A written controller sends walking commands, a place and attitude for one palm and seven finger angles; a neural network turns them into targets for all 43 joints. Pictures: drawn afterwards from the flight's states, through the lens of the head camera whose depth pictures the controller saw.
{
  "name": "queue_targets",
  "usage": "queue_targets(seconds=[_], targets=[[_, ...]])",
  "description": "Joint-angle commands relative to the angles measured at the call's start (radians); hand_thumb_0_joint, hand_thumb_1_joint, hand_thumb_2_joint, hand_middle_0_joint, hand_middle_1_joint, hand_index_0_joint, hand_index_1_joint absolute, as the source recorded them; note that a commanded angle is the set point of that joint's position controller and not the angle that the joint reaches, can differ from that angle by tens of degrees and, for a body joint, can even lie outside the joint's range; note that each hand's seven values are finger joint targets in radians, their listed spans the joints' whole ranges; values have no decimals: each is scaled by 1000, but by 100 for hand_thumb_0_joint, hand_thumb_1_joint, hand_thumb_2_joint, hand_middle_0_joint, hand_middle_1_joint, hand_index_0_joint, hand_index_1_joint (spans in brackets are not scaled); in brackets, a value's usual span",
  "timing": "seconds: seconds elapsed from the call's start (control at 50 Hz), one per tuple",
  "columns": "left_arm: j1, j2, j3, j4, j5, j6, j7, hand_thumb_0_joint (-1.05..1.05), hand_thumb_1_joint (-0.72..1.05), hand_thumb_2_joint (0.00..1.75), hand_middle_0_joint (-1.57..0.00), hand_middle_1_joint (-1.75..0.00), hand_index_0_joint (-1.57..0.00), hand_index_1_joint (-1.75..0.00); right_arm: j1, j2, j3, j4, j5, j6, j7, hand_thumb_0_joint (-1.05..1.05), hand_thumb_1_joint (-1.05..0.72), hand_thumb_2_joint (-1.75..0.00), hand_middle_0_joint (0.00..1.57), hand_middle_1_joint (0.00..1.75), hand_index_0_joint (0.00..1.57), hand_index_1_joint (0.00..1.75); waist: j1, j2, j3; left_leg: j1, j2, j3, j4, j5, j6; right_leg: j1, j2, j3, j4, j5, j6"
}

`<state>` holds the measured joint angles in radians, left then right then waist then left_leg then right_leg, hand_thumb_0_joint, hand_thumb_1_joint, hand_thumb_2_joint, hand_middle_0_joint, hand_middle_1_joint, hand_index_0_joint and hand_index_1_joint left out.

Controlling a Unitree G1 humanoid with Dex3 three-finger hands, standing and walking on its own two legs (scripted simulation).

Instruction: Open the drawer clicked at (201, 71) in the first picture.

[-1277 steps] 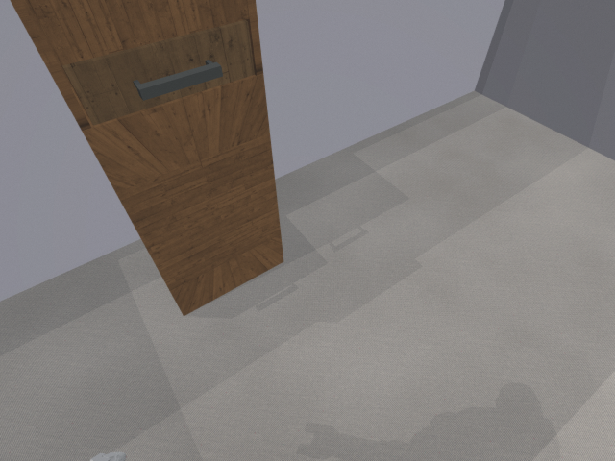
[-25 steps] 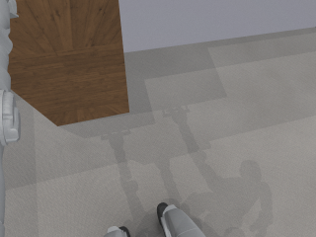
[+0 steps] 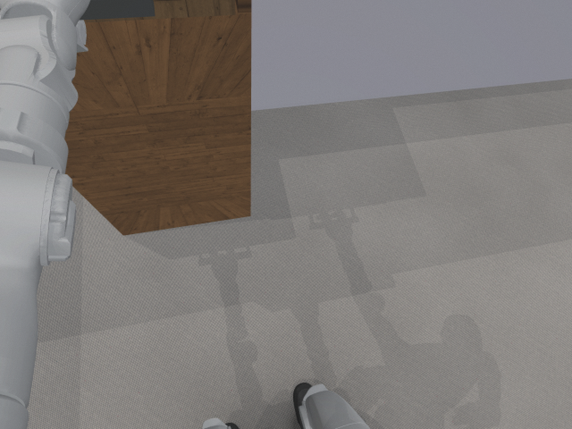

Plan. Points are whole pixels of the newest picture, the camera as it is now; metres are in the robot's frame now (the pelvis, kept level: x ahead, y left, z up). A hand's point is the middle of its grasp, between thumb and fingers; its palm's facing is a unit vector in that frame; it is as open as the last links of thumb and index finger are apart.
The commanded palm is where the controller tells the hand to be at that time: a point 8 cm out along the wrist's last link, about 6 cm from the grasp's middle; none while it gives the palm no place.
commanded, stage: pull the drawer open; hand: left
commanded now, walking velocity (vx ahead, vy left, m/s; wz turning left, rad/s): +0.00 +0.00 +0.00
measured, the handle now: out of the picture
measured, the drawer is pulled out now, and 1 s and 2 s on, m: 0.01 0.02 0.04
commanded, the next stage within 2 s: none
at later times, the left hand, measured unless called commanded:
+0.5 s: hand (72, 43) +0.60 +0.15 +0.11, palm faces -0.08 -0.03 -1.00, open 5.6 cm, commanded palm +0.57 +0.15 +0.15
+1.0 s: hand (71, 44) +0.60 +0.15 +0.11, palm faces -0.06 -0.03 -1.00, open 5.5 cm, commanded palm +0.61 +0.14 +0.15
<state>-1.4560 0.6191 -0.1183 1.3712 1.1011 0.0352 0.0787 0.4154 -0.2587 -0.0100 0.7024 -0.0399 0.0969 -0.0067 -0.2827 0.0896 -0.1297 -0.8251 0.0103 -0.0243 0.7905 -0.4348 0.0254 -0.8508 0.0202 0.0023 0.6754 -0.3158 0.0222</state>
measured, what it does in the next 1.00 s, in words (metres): stands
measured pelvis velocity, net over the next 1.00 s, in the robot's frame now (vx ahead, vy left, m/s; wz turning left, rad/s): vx -0.02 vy -0.01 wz -0.01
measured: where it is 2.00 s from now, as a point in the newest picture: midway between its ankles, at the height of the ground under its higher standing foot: outside the picture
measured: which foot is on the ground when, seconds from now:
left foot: down 0.00-1.00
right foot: down 0.00-1.00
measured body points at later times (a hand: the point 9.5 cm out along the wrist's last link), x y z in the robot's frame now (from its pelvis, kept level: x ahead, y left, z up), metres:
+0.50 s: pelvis -0.01 -0.01 +0.00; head +0.16 -0.02 +0.42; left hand +0.60 +0.15 +0.16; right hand -0.14 -0.25 -0.10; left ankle -0.08 +0.10 -0.70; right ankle -0.02 -0.14 -0.70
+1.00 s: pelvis -0.02 -0.01 -0.01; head +0.15 +0.00 +0.41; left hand +0.60 +0.15 +0.16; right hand -0.11 -0.27 -0.11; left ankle -0.08 +0.10 -0.70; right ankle -0.02 -0.14 -0.70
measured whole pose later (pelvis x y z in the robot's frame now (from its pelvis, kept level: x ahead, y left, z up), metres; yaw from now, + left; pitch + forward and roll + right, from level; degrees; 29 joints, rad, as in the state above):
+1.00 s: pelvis -0.02 -0.01 -0.01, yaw +0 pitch +29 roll -3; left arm -1.49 0.68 -0.11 1.39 1.12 0.02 0.11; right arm 0.43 -0.27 0.01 0.69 -0.03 0.09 -0.02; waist -0.31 0.09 -0.11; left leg -0.88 0.02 -0.03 0.82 -0.44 0.02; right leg -0.91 0.03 0.00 0.71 -0.30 0.02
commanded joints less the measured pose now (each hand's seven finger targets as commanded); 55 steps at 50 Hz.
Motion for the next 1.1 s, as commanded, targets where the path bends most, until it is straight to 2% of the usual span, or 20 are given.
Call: queue_targets(seconds=[0.0, 0.08, 0.18, 0.24, 0.34, 0.38, 0.42, 0.44, 0.5, 0.54, 0.56, 0.58, 0.64, 0.68, 0.76, 0.84, 0.9, 0.96, 1.04, 1.08], targets=[[-555, 144, 4, -180, 9, -7, 38, 0, 90, 90, -40, -135, -40, -135, 331, -198, -67, 30, -8, 14, -4, 0, -90, -90, 20, 30, 20, 30, -81, 141, -509, 417, 29, -38, 35, 850, 9, 164, 54, -37, 16, 453, -33], [-556, 179, 19, -168, 14, 2, 41, 0, 90, 90, -40, -135, -40, -135, 332, -198, -60, 24, -3, 12, -8, 0, -90, -90, 20, 30, 20, 30, -86, 111, -523, 345, 20, -22, 34, 769, 21, 222, 52, -30, 20, 482, -34], [-516, 206, 27, -184, 13, 13, 25, 0, 90, 90, -40, -135, -40, -135, 328, -192, -58, 15, 0, 24, -12, 0, -90, -90, 20, 30, 20, 30, -66, 137, -546, 313, 7, -5, 20, 721, 21, 287, 52, -27, 15, 499, -38], [-475, 238, 52, -203, 14, 13, 14, 0, 90, 90, -40, -135, -40, -135, 324, -193, -60, 11, 4, 30, -16, 0, -90, -90, 20, 30, 20, 30, -50, 116, -567, 303, 6, 0, 9, 694, 23, 329, 51, -26, 14, 504, -42], [-346, 276, 96, -249, -4, -2, -10, 0, 90, 90, -40, -135, -40, -135, 308, -190, -67, 1, 12, 33, -20, 0, -90, -90, 20, 30, 20, 30, 4, 83, -590, 295, 2, 16, -18, 683, 21, 421, 49, -20, 1, 547, -42], [-260, 246, 83, -275, -18, -8, -22, 0, 90, 90, -40, -135, -40, -135, 298, -186, -69, -4, 14, 32, -19, 0, -90, -90, 20, 30, 20, 30, 31, 85, -561, 306, 3, 20, -38, 683, 19, 429, 51, -22, -14, 552, -42], [-204, 271, 109, -287, -27, -11, -24, 0, 90, 90, -40, -135, -40, -135, 285, -191, -71, -7, 16, 34, -21, 0, -90, -90, 20, 30, 20, 30, 46, 36, -536, 285, 2, 30, -56, 654, 20, 464, 49, -18, -23, 571, -40], [-179, 279, 124, -306, -32, -19, -25, 0, 90, 90, -40, -135, -40, -135, 279, -192, -74, -9, 16, 34, -22, 0, -90, -90, 20, 30, 20, 30, 62, 31, -555, 291, -1, 33, -59, 674, 19, 489, 47, -14, -23, 597, -42], [-127, 256, 118, -334, -41, -28, -17, 0, 90, 90, -40, -135, -40, -135, 265, -189, -79, -13, 16, 31, -21, 0, -90, -90, 20, 30, 20, 30, 78, 20, -521, 310, 1, 36, -73, 699, 18, 492, 45, -17, -33, 612, -39], [-358, 264, 85, -292, -36, -26, 7, 0, 90, 90, -40, -135, -40, -135, 277, -202, -79, 22, 22, 29, -27, 0, -90, -90, 20, 30, 20, 30, -9, -3, -418, 285, 1, 31, -69, 609, 15, 387, 46, -19, -49, 546, -35], [-438, 280, 75, -244, -28, -20, 26, 0, 90, 90, -40, -135, -40, -135, 286, -206, -72, 35, 24, 20, -30, 0, -90, -90, 20, 30, 20, 30, -38, -4, -384, 272, 3, 24, -65, 582, 19, 343, 45, -21, -51, 508, -30], [-464, 290, 79, -207, -24, -18, 40, 0, 90, 90, -40, -135, -40, -135, 300, -209, -65, 41, 25, 12, -31, 0, -90, -90, 20, 30, 20, 30, -48, 16, -401, 285, 4, 19, -54, 607, 21, 327, 43, -20, -40, 500, -31], [-508, 264, 68, -226, -4, -40, 55, 0, 90, 90, -40, -135, -40, -135, 316, -204, -67, 36, 8, -1, -30, 0, -90, -90, 20, 30, 20, 30, -53, 85, -504, 343, 7, 10, -9, 768, 18, 304, 41, -18, -2, 554, -32], [-501, 237, 53, -206, 0, -43, 57, 0, 90, 90, -40, -135, -40, -135, 321, -199, -65, 26, 1, -4, -25, 0, -90, -90, 20, 30, 20, 30, -61, 106, -509, 356, 8, -1, 11, 804, 16, 274, 44, -21, 7, 544, -30], [-496, 230, 43, -155, 10, -31, 63, 0, 90, 90, -40, -135, -40, -135, 310, -201, -57, 10, 4, -3, -24, 0, -90, -90, 20, 30, 20, 30, -69, 73, -496, 305, 6, -1, 10, 688, 20, 262, 44, -24, 11, 478, -31], [-529, 246, 49, -167, 17, -10, 65, 0, 90, 90, -40, -135, -40, -135, 309, -205, -54, 8, 4, -1, -24, 0, -90, -90, 20, 30, 20, 30, -74, 101, -532, 303, 8, 0, 24, 705, 23, 268, 43, -24, 26, 489, -32], [-539, 221, 25, -151, 18, 8, 58, 0, 90, 90, -40, -135, -40, -135, 313, -202, -51, 11, 8, 3, -23, 0, -90, -90, 20, 30, 20, 30, -79, 119, -521, 308, 11, -7, 16, 662, 22, 243, 44, -32, 18, 437, -31], [-554, 254, 34, -141, 18, 11, 49, 0, 90, 90, -40, -135, -40, -135, 319, -203, -45, 13, 9, 7, -27, 0, -90, -90, 20, 30, 20, 30, -83, 117, -519, 274, 7, -1, 10, 616, 26, 268, 44, -28, 15, 435, -32], [-514, 256, 51, -175, 21, 5, 40, 0, 90, 90, -40, -135, -40, -135, 320, -198, -53, 7, 9, 10, -26, 0, -90, -90, 20, 30, 20, 30, -61, 119, -551, 292, 5, -2, -1, 616, 24, 290, 47, -33, 11, 425, -37], [-460, 282, 77, -212, 17, 1, 34, 0, 90, 90, -40, -135, -40, -135, 320, -194, -54, 4, 8, 16, -24, 0, -90, -90, 20, 30, 20, 30, -27, 147, -568, 312, 8, -3, -8, 649, 17, 310, 48, -34, 12, 438, -40]])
